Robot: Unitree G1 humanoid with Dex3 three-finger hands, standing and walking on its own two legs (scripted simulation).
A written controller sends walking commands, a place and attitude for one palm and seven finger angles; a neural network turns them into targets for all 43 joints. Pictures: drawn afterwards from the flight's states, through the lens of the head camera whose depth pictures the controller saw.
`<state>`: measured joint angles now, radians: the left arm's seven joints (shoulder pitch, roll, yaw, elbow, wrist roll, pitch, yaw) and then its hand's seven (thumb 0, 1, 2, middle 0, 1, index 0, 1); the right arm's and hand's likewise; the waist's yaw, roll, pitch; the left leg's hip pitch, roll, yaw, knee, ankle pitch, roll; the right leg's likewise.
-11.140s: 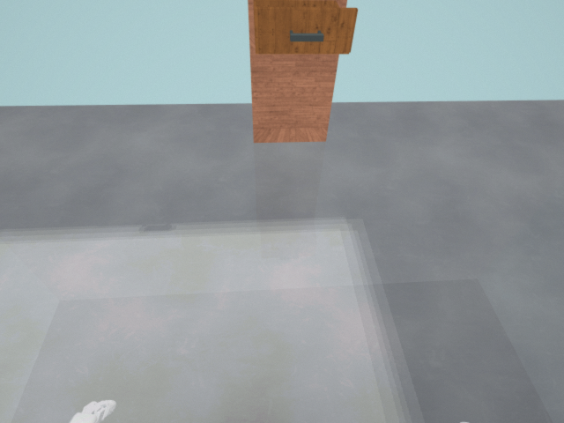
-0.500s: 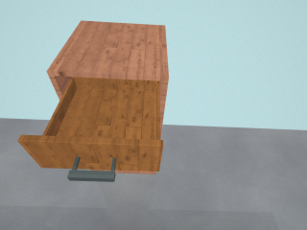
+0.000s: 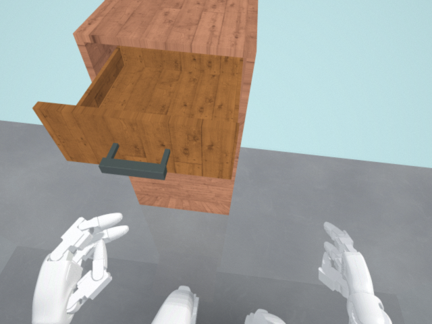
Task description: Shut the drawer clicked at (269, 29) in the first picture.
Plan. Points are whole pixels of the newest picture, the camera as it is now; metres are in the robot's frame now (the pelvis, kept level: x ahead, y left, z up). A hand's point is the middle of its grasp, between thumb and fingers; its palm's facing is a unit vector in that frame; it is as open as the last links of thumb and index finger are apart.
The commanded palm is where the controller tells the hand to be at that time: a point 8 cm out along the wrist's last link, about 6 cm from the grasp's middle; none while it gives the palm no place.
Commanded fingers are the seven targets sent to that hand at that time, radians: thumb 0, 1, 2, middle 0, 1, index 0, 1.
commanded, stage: raise the hand and make a fist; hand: left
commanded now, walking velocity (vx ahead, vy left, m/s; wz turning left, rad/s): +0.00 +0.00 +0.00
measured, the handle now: (137, 159) +0.40 +0.21 +0.05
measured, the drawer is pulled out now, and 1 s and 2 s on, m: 0.24 0.24 0.24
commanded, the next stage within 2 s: bring the fist close to the handle in 1.40 s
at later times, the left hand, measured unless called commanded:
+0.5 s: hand (98, 261) +0.18 +0.19 +0.10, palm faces +0.03 -1.00 -0.05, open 3.3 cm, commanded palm +0.14 +0.24 +0.11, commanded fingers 0.00 0.90 0.90 -1.22 -1.40 -1.22 -1.40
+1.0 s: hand (91, 258) +0.18 +0.18 +0.15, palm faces +0.02 -1.00 -0.02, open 3.2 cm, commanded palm +0.14 +0.24 +0.16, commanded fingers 0.00 0.90 0.90 -1.40 -1.60 -1.40 -1.60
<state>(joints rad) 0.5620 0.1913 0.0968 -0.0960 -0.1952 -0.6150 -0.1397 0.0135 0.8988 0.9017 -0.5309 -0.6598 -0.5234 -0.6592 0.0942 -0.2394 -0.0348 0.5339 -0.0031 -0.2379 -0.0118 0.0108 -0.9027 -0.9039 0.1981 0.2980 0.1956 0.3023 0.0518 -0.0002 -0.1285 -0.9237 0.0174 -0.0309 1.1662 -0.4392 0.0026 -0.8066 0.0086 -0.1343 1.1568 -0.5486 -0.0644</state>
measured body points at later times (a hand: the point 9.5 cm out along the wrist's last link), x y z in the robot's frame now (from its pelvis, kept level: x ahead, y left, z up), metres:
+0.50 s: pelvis +0.03 +0.00 +0.03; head +0.07 +0.00 +0.48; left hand +0.18 +0.25 +0.10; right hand +0.19 -0.26 -0.04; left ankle +0.08 +0.12 -0.65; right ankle +0.02 -0.09 -0.65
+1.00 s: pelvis +0.03 +0.04 +0.04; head +0.03 +0.04 +0.49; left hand +0.17 +0.24 +0.15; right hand +0.23 -0.16 +0.00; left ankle +0.08 +0.12 -0.65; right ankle +0.02 -0.09 -0.65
